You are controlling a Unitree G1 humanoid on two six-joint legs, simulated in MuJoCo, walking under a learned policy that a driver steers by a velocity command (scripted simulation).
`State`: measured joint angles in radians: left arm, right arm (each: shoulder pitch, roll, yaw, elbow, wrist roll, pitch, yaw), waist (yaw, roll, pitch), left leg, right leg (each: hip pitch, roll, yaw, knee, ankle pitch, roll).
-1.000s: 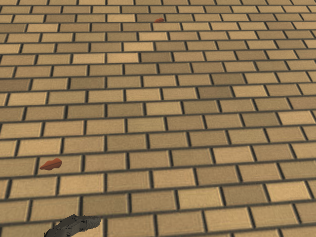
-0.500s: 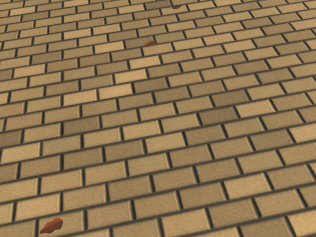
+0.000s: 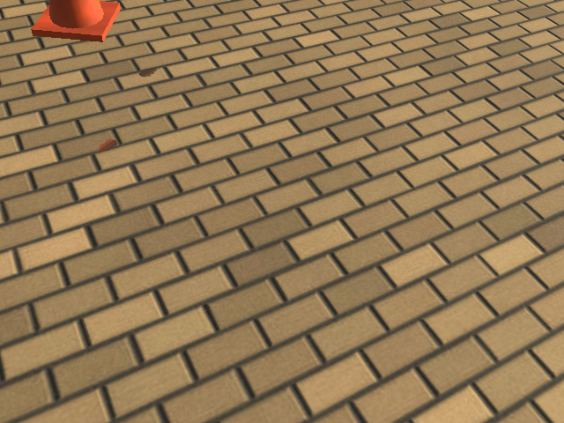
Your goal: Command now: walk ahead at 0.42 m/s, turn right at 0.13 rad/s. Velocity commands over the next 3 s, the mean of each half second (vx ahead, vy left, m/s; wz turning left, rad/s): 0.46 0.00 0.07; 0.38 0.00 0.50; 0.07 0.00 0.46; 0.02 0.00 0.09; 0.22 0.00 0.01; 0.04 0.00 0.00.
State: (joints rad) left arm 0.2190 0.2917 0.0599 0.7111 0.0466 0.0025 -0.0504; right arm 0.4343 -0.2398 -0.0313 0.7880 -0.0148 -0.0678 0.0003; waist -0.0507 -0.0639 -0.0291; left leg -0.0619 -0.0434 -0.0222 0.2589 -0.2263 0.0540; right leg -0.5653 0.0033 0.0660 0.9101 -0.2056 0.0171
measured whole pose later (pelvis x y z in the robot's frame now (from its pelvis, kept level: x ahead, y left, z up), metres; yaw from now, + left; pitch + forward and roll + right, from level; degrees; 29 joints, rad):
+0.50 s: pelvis +0.23 -0.05 +0.00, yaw +5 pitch +1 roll -1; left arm 0.41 0.22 0.04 0.84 0.02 -0.09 0.00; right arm 0.24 -0.27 -0.06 0.80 -0.03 -0.02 0.05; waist 0.02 0.05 0.01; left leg -0.68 0.05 -0.05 1.00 -0.11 0.05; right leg 0.00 0.07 -0.14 0.21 -0.23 -0.08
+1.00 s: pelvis +0.46 +0.02 -0.01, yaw +22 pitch +1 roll -1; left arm 0.15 0.26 0.03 0.72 0.04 0.00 0.02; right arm 0.29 -0.28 -0.06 0.80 0.00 -0.02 0.01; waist -0.02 -0.03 0.09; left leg -0.23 -0.16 -0.05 0.38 -0.15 0.14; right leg -0.65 -0.09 0.06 1.06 -0.29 0.05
